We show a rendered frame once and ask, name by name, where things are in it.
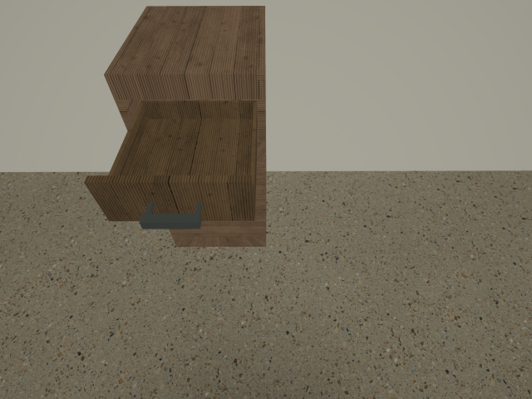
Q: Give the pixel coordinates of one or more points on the drawer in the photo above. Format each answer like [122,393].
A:
[178,153]

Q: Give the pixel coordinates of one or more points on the cabinet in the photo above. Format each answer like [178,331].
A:
[199,53]

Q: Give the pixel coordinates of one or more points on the handle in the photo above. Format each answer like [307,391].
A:
[170,221]

